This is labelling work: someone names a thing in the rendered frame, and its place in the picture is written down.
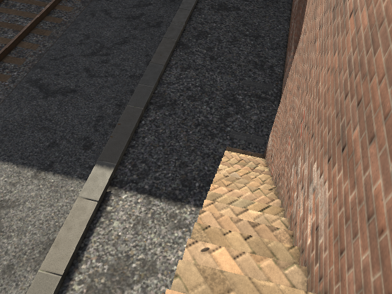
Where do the stairs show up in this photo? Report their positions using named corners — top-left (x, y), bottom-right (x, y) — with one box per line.
top-left (165, 146), bottom-right (316, 294)

